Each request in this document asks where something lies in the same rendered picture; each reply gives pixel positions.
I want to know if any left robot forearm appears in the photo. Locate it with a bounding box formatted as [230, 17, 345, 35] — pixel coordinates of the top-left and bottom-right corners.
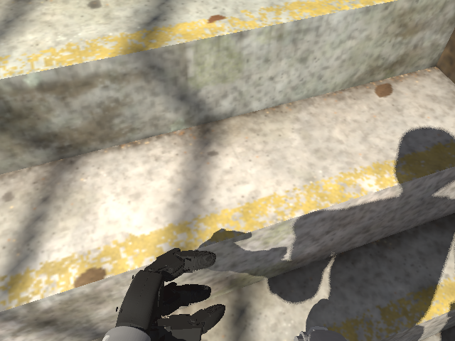
[102, 326, 151, 341]

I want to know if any robot left hand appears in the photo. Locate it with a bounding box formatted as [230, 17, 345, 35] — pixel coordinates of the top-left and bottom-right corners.
[115, 248, 225, 341]

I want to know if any right robot shin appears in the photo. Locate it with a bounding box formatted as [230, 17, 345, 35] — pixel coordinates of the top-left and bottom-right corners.
[307, 326, 328, 335]

